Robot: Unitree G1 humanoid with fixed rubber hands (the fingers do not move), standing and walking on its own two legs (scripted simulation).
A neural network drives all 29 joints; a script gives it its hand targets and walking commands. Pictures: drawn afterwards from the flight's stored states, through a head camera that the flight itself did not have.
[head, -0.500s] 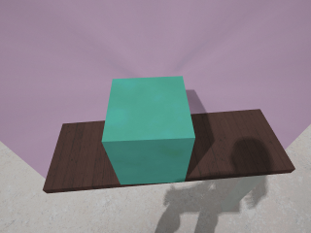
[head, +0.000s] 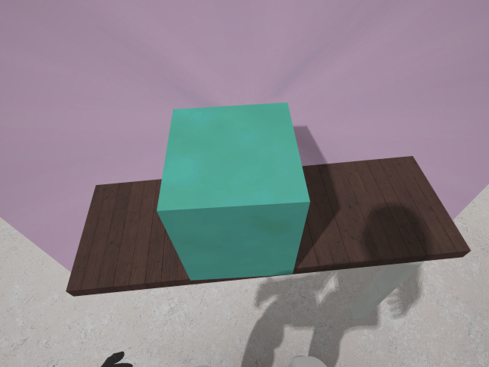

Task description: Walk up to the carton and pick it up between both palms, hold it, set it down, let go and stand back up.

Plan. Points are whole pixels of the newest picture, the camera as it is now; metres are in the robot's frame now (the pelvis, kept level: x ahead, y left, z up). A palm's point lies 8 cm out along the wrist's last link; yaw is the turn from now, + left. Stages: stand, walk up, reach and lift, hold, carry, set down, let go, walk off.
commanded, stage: reach and lift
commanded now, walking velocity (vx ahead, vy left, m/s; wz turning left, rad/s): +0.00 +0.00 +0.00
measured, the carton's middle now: (236, 196) +0.40 +0.03 +0.02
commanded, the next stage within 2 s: none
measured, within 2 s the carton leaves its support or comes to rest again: neither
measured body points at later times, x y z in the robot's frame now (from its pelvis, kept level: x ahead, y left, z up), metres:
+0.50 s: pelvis -0.01 -0.02 +0.00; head +0.01 +0.00 +0.45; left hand +0.15 +0.24 -0.09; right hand +0.12 -0.24 -0.10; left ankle +0.01 +0.09 -0.71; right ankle +0.04 -0.13 -0.71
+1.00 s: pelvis -0.01 -0.03 +0.02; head -0.02 -0.02 +0.47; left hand +0.16 +0.23 -0.05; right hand +0.15 -0.22 -0.06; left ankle +0.01 +0.09 -0.71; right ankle +0.04 -0.13 -0.71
